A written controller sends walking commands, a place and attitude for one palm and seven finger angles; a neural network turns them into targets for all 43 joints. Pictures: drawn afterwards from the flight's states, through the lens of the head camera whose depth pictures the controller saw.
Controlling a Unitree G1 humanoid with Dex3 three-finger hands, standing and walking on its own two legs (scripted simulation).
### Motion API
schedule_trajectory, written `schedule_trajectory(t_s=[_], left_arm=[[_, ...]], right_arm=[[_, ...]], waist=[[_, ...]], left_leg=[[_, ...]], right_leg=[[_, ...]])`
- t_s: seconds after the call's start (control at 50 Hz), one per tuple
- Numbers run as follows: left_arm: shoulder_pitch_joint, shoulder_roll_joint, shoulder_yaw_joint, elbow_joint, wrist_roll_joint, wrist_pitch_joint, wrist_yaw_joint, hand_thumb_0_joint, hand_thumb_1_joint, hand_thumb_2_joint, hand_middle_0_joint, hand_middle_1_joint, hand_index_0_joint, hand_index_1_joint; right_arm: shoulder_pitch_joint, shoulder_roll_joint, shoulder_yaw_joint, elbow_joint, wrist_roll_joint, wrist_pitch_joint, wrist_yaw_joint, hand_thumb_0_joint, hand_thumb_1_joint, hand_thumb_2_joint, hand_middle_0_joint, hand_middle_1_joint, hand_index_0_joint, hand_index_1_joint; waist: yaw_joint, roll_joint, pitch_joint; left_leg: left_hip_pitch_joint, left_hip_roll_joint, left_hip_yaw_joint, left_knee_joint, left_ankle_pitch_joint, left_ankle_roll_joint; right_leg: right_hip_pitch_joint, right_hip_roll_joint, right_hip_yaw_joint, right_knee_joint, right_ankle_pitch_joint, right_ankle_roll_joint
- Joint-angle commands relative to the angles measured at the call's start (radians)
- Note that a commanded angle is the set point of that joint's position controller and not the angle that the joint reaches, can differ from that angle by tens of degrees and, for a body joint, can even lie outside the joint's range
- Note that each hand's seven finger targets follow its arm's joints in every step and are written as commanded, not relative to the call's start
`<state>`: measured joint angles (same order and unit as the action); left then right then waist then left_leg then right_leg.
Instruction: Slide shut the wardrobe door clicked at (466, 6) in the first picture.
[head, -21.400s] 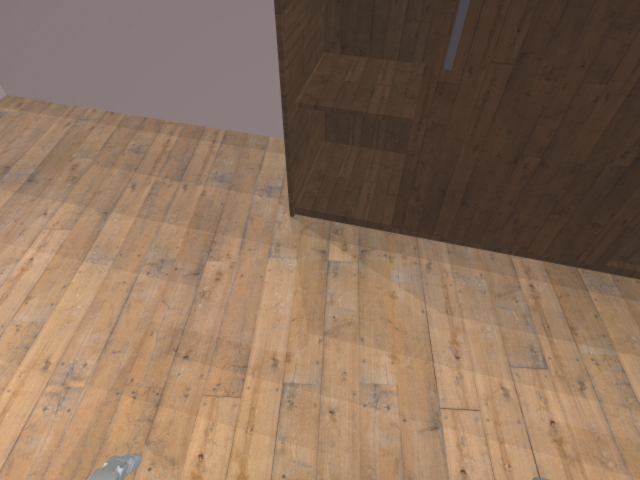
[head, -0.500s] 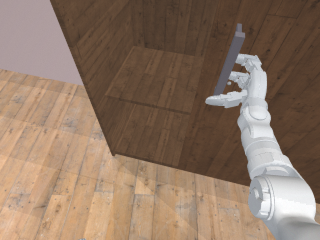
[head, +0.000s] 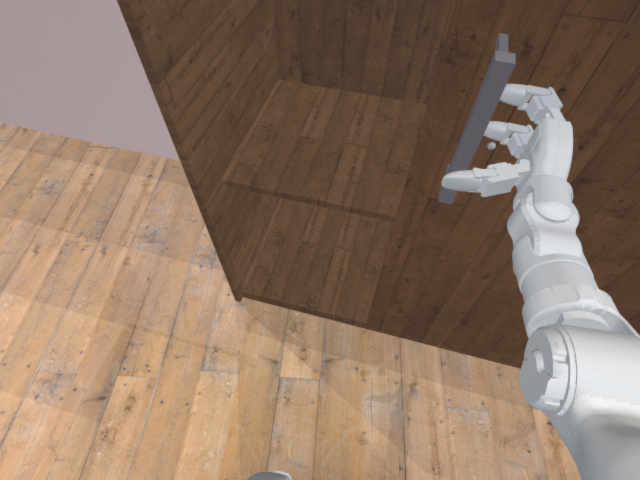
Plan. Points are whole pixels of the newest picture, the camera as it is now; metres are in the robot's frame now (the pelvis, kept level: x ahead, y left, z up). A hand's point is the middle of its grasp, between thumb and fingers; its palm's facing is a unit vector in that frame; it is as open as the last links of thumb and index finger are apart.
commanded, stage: feel for the door with the fingertips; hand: right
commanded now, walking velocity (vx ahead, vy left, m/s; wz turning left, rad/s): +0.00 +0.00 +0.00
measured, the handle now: (470, 129) +0.56 -0.08 +0.13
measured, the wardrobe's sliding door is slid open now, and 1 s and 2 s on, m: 0.43 0.43 0.43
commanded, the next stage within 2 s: slide the fingers in behind the handle in 0.08 s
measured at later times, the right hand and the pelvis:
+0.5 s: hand (495, 154) +0.50 -0.11 +0.14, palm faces +0.07 +1.00 +0.01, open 13.9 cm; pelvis +0.00 -0.02 +0.00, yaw +1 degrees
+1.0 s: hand (470, 148) +0.51 -0.08 +0.14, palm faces +0.06 +1.00 -0.01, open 14.0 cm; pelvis +0.00 -0.01 +0.00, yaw +1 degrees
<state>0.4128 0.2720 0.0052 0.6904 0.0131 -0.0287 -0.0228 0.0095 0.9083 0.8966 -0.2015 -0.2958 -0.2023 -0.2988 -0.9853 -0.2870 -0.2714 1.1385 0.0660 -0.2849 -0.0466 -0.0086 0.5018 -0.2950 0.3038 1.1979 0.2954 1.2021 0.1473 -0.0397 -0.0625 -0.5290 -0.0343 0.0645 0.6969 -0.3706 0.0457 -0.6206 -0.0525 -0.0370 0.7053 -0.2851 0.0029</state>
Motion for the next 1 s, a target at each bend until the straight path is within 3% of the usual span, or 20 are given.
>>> schedule_trajectory(t_s=[0.0, 0.08, 0.14, 0.2, 0.26, 0.3, 0.34, 0.4, 0.44, 0.5, 0.52, 0.54, 0.58, 0.6, 0.66, 0.7, 0.78, 0.8, 0.92, 0.98], left_arm=[[0.116, 0.132, 0.044, -0.073, -0.001, -0.019, 0.005, 0.000, 0.900, 0.900, -0.200, -0.300, -0.200, -0.300], [0.128, 0.137, 0.044, -0.068, 0.002, -0.016, 0.007, 0.000, 0.900, 0.900, -0.200, -0.300, -0.200, -0.300], [0.131, 0.134, 0.044, -0.068, 0.004, -0.015, 0.003, 0.000, 0.900, 0.900, -0.200, -0.300, -0.200, -0.300], [0.141, 0.137, 0.048, -0.068, 0.010, -0.014, -0.003, 0.000, 0.900, 0.900, -0.200, -0.300, -0.200, -0.300], [0.131, 0.131, 0.047, -0.080, 0.010, -0.014, -0.008, 0.000, 0.900, 0.900, -0.200, -0.300, -0.200, -0.300], [0.128, 0.135, 0.047, -0.084, 0.009, -0.009, -0.009, 0.000, 0.900, 0.900, -0.200, -0.300, -0.200, -0.300], [0.122, 0.129, 0.047, -0.085, 0.008, -0.009, -0.010, 0.000, 0.900, 0.900, -0.200, -0.300, -0.200, -0.300], [0.113, 0.130, 0.050, -0.097, 0.006, -0.006, -0.009, 0.000, 0.900, 0.900, -0.200, -0.300, -0.200, -0.300], [0.102, 0.127, 0.048, -0.099, 0.005, -0.007, -0.008, 0.000, 0.900, 0.900, -0.200, -0.300, -0.200, -0.300], [0.091, 0.120, 0.052, -0.099, 0.001, -0.010, -0.008, 0.000, 0.900, 0.900, -0.200, -0.300, -0.200, -0.300], [0.089, 0.121, 0.051, -0.092, 0.000, -0.010, -0.008, 0.000, 0.900, 0.900, -0.200, -0.300, -0.200, -0.300], [0.090, 0.124, 0.054, -0.090, -0.001, -0.009, -0.007, 0.000, 0.900, 0.900, -0.200, -0.300, -0.200, -0.300], [0.089, 0.119, 0.054, -0.085, -0.001, -0.012, -0.007, 0.000, 0.900, 0.900, -0.200, -0.300, -0.200, -0.300], [0.087, 0.121, 0.056, -0.081, -0.002, -0.013, -0.005, 0.000, 0.900, 0.900, -0.200, -0.300, -0.200, -0.300], [0.080, 0.117, 0.052, -0.071, -0.001, -0.019, -0.005, 0.000, 0.900, 0.900, -0.200, -0.300, -0.200, -0.300], [0.081, 0.117, 0.051, -0.071, 0.002, -0.024, -0.005, 0.000, 0.900, 0.900, -0.200, -0.300, -0.200, -0.300], [0.092, 0.123, 0.048, -0.069, 0.011, -0.021, -0.002, 0.000, 0.900, 0.900, -0.200, -0.300, -0.200, -0.300], [0.084, 0.118, 0.043, -0.075, 0.012, -0.022, -0.005, 0.000, 0.900, 0.900, -0.200, -0.300, -0.200, -0.300], [0.096, 0.117, 0.046, -0.092, 0.018, -0.016, -0.009, 0.000, 0.900, 0.900, -0.200, -0.300, -0.200, -0.300], [0.094, 0.112, 0.049, -0.097, 0.014, -0.013, -0.009, 0.000, 0.900, 0.900, -0.200, -0.300, -0.200, -0.300]], right_arm=[[-0.513, -0.194, -0.021, -0.178, -0.003, -0.053, -0.003, 0.000, 0.500, -0.300, 0.300, 1.200, 0.300, 1.200], [-0.574, -0.220, -0.039, -0.186, -0.006, -0.051, -0.013, 0.000, 0.500, -0.300, 0.300, 1.200, 0.300, 1.200], [-0.566, -0.170, -0.004, -0.160, -0.011, -0.050, -0.017, 0.000, 0.500, -0.300, 0.300, 1.200, 0.300, 1.200], [-0.551, -0.186, -0.029, -0.175, -0.013, -0.060, -0.026, 0.000, 0.500, -0.300, 0.300, 1.200, 0.300, 1.200], [-0.507, -0.148, -0.013, -0.200, -0.005, -0.070, -0.025, 0.000, 0.500, -0.300, 0.300, 1.200, 0.300, 1.200], [-0.477, -0.167, -0.029, -0.199, -0.006, -0.070, -0.024, 0.000, 0.500, -0.300, 0.300, 1.200, 0.300, 1.200], [-0.510, -0.140, -0.002, -0.222, -0.010, -0.072, -0.026, 0.000, 0.500, -0.300, 0.300, 1.200, 0.300, 1.200], [-0.469, -0.160, -0.025, -0.273, -0.007, -0.083, -0.034, 0.000, 0.500, -0.300, 0.300, 1.200, 0.300, 1.200], [-0.463, -0.150, -0.022, -0.288, -0.001, -0.085, -0.036, 0.000, 0.500, -0.300, 0.300, 1.200, 0.300, 1.200], [-0.448, -0.088, 0.030, -0.311, -0.004, -0.085, -0.034, 0.000, 0.500, -0.300, 0.300, 1.200, 0.300, 1.200], [-0.457, -0.075, 0.041, -0.300, -0.003, -0.078, -0.035, 0.000, 0.500, -0.300, 0.300, 1.200, 0.300, 1.200], [-0.456, -0.086, 0.034, -0.309, -0.004, -0.077, -0.037, 0.000, 0.500, -0.300, 0.300, 1.200, 0.300, 1.200], [-0.490, -0.034, 0.074, -0.321, -0.001, -0.068, -0.043, 0.000, 0.500, -0.300, 0.300, 1.200, 0.300, 1.200], [-0.492, -0.053, 0.061, -0.323, -0.002, -0.067, -0.047, 0.000, 0.500, -0.300, 0.300, 1.200, 0.300, 1.200], [-0.527, -0.010, 0.092, -0.291, 0.004, -0.053, -0.063, 0.000, 0.500, -0.300, 0.300, 1.200, 0.300, 1.200], [-0.505, -0.010, 0.080, -0.271, 0.001, -0.052, -0.076, 0.000, 0.500, -0.300, 0.300, 1.200, 0.300, 1.200], [-0.505, -0.102, 0.003, -0.240, -0.015, -0.061, -0.101, 0.000, 0.500, -0.300, 0.300, 1.200, 0.300, 1.200], [-0.506, -0.069, 0.034, -0.238, -0.020, -0.063, -0.101, 0.000, 0.500, -0.300, 0.300, 1.200, 0.300, 1.200], [-0.492, -0.100, 0.006, -0.255, -0.028, -0.072, -0.100, 0.000, 0.500, -0.300, 0.300, 1.200, 0.300, 1.200], [-0.487, -0.049, 0.044, -0.293, -0.019, -0.069, -0.088, 0.000, 0.500, -0.300, 0.300, 1.200, 0.300, 1.200]], waist=[[0.017, 0.046, -0.385], [0.028, 0.040, -0.388], [0.040, 0.039, -0.372], [0.021, 0.017, -0.412], [0.007, 0.017, -0.433], [-0.002, 0.025, -0.429], [0.009, 0.017, -0.399], [-0.011, 0.014, -0.437], [-0.013, 0.018, -0.415], [-0.008, 0.007, -0.402], [0.004, 0.007, -0.378], [-0.003, 0.009, -0.382], [0.013, -0.002, -0.375], [0.007, -0.010, -0.392], [0.026, 0.011, -0.348], [0.014, 0.021, -0.364], [0.000, 0.055, -0.387], [0.007, 0.044, -0.379], [-0.009, 0.036, -0.424], [-0.002, 0.026, -0.441]], left_leg=[[0.081, -0.011, -0.069, -0.105, 0.396, -0.053], [0.068, -0.014, -0.066, -0.100, 0.385, -0.050], [0.026, -0.018, -0.054, -0.100, 0.359, -0.050], [0.025, -0.020, -0.048, -0.082, 0.373, -0.044], [0.034, -0.025, -0.040, -0.078, 0.379, -0.040], [0.035, -0.026, -0.038, -0.073, 0.385, -0.038], [0.017, -0.027, -0.037, -0.080, 0.357, -0.040], [0.044, -0.029, -0.037, -0.073, 0.376, -0.036], [0.041, -0.030, -0.034, -0.076, 0.364, -0.036], [0.015, -0.033, -0.029, -0.076, 0.357, -0.033], [-0.003, -0.033, -0.028, -0.081, 0.345, -0.035], [-0.004, -0.032, -0.026, -0.080, 0.330, -0.033], [-0.024, -0.034, -0.023, -0.083, 0.319, -0.032], [-0.026, -0.032, -0.024, -0.081, 0.314, -0.032], [-0.049, -0.032, -0.020, -0.092, 0.270, -0.036], [-0.042, -0.032, -0.021, -0.084, 0.281, -0.034], [0.002, -0.027, -0.028, -0.071, 0.302, -0.034], [-0.010, -0.025, -0.027, -0.072, 0.300, -0.037], [0.045, -0.024, -0.040, -0.064, 0.373, -0.039], [0.054, -0.026, -0.040, -0.068, 0.404, -0.037]], right_leg=[[0.261, 0.067, 0.024, -0.018, 0.189, -0.055], [0.262, 0.065, 0.029, -0.013, 0.197, -0.056], [0.275, 0.060, 0.034, -0.012, 0.198, -0.052], [0.300, 0.058, 0.038, -0.005, 0.234, -0.048], [0.325, 0.056, 0.039, -0.006, 0.254, -0.044], [0.322, 0.054, 0.040, -0.006, 0.262, -0.043], [0.317, 0.053, 0.038, -0.008, 0.234, -0.044], [0.343, 0.052, 0.040, -0.010, 0.262, -0.043], [0.337, 0.052, 0.038, -0.012, 0.248, -0.041], [0.366, 0.047, 0.042, -0.011, 0.256, -0.040], [0.367, 0.046, 0.042, -0.011, 0.248, -0.040], [0.370, 0.045, 0.048, -0.013, 0.241, -0.038], [0.391, 0.045, 0.052, -0.014, 0.242, -0.038], [0.399, 0.042, 0.056, -0.014, 0.243, -0.035], [0.377, 0.042, 0.059, -0.022, 0.196, -0.035], [0.379, 0.044, 0.059, -0.021, 0.210, -0.035], [0.336, 0.050, 0.057, -0.017, 0.212, -0.038], [0.332, 0.050, 0.053, -0.018, 0.206, -0.038], [0.313, 0.055, 0.036, -0.004, 0.244, -0.040], [0.342, 0.057, 0.034, -0.001, 0.269, -0.041]])
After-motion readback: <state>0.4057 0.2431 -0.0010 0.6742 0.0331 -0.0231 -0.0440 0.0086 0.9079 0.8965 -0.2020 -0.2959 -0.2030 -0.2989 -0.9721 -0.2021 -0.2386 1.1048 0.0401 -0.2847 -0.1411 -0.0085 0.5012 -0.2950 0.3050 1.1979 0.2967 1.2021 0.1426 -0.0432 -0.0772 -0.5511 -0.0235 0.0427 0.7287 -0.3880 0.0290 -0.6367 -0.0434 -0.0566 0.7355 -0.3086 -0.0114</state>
